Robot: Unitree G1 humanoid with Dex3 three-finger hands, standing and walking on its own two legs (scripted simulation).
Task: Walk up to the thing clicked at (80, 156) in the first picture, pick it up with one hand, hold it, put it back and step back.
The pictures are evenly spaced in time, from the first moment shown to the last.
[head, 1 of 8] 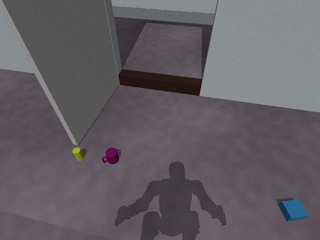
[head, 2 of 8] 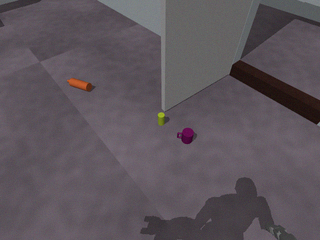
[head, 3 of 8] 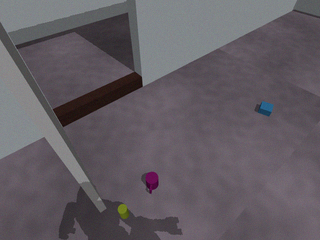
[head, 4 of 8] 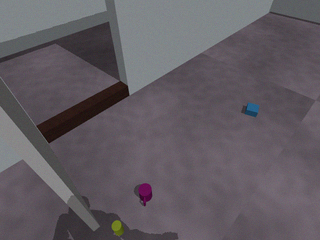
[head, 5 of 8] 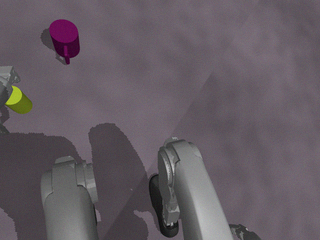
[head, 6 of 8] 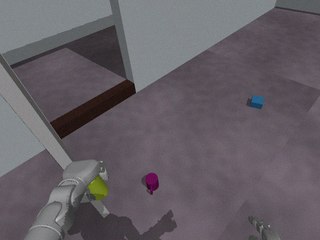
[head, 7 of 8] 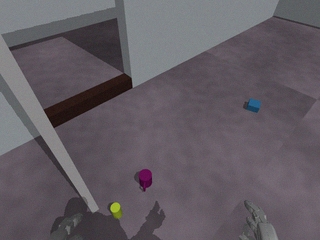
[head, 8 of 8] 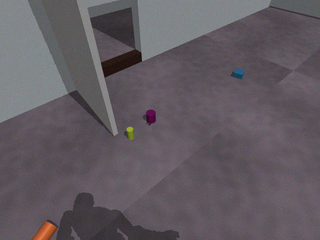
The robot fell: no
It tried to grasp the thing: yes
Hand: left
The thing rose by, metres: 0.68
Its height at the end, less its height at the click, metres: +0.00
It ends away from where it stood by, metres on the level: 0.00
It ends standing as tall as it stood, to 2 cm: yes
